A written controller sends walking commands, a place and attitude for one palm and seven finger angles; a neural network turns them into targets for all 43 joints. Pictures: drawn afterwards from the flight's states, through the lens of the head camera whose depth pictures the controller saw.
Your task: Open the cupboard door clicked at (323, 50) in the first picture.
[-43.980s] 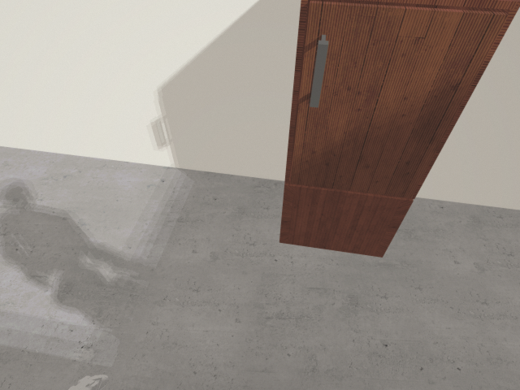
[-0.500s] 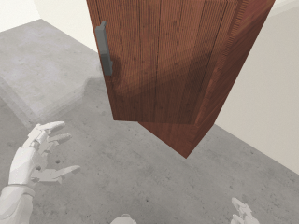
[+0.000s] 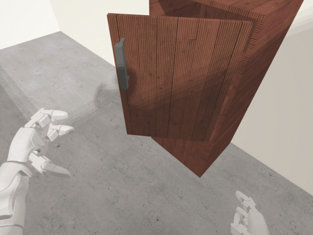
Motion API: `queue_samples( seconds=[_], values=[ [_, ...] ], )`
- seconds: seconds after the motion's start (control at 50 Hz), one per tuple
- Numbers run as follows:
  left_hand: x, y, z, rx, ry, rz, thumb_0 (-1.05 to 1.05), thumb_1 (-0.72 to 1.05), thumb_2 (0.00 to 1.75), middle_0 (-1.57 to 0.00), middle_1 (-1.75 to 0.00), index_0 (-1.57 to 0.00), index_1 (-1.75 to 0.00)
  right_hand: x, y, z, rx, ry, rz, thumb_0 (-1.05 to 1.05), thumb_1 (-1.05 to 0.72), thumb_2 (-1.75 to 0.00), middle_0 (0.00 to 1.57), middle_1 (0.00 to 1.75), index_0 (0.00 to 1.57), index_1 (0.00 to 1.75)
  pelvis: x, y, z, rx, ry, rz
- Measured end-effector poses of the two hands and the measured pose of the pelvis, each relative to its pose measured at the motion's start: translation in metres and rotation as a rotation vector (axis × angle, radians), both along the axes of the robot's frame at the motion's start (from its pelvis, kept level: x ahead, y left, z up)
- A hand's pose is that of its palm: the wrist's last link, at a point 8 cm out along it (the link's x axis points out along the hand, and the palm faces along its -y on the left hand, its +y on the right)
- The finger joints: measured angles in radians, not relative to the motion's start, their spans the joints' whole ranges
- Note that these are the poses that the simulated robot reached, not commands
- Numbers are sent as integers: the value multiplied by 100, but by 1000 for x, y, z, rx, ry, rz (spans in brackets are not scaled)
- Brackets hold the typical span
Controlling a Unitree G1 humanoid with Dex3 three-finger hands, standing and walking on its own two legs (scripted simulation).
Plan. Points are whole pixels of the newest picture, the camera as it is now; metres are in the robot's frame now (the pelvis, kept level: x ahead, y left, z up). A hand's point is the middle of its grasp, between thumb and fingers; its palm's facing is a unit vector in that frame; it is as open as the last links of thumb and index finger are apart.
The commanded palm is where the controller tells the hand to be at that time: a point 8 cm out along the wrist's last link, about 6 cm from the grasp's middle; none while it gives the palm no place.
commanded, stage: raise the hand with hooked fingers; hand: left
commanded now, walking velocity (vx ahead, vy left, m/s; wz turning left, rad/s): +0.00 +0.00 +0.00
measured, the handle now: (123, 64) +0.62 +0.18 +0.11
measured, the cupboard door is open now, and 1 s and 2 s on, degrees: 38 38 38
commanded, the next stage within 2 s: move the hooked fingers beside the handle in 0.66 s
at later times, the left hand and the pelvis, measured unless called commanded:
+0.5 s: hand (68, 131) +0.30 +0.24 +0.13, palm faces +0.02 -1.00 -0.01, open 13.9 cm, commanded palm +0.27 +0.29 +0.14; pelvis +0.01 -0.03 +0.00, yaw -1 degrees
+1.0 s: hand (68, 120) +0.33 +0.25 +0.13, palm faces +0.02 -1.00 +0.00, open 14.0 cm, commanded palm +0.31 +0.30 +0.14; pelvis +0.01 -0.02 +0.00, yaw +0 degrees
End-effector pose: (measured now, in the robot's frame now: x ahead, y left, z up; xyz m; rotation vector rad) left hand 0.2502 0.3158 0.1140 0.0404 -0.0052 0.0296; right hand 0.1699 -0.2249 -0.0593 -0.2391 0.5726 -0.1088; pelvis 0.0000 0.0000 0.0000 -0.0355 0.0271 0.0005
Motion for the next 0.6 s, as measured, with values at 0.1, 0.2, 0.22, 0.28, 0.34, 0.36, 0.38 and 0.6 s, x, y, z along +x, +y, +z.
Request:
queue_samples(
  seconds=[0.1, 0.2, 0.22, 0.28, 0.34, 0.36, 0.38, 0.6],
  values=[
    [7, 4, 21, 6, -61, 14, -1, -49, 30, -30, -120, -30, -119, -8, -11, -4, -6, 36, -16, 1, -90, -90, 21, 30, 21, 30, 1, -8, 3, 3, -11, 3],
    [19, 3, 30, 2, -30, -6, -1, -49, 30, -30, -120, -30, -120, -15, -26, -7, -6, 54, -47, 1, -90, -90, 21, 30, 21, 30, 2, -14, 5, 6, -13, 2],
    [21, 2, 30, 0, -19, -13, -1, -49, 30, -30, -120, -30, -120, -16, -28, -7, -6, 56, -53, 1, -90, -90, 20, 30, 20, 30, 2, -15, 5, 8, -11, 0],
    [25, -5, 27, -12, 6, -34, -1, -50, 30, -30, -120, -30, -120, -19, -37, -8, -3, 58, -71, 1, -90, -90, 20, 30, 20, 30, 4, -18, 5, 12, -5, -7],
    [27, -13, 21, -26, 15, -43, -1, -50, 30, -30, -120, -30, -120, -21, -43, -8, -4, 60, -81, 1, -90, -90, 20, 30, 20, 30, 5, -20, 5, 17, 0, -14],
    [27, -15, 19, -28, 13, -42, -1, -50, 30, -30, -120, -30, -120, -22, -45, -8, -5, 60, -83, 1, -90, -90, 20, 30, 20, 30, 5, -21, 5, 18, 1, -16],
    [27, -16, 18, -31, 10, -39, -1, -50, 30, -30, -120, -30, -120, -22, -47, -8, -6, 61, -85, 1, -90, -90, 20, 30, 20, 30, 6, -22, 5, 19, 1, -17],
    [30, -21, 21, -21, -28, -7, -1, -50, 30, -30, -120, -31, -120, -15, -50, -7, -4, 51, -89, 1, -90, -90, 20, 30, 20, 30, 9, -27, 5, 22, -2, -19]
  ],
)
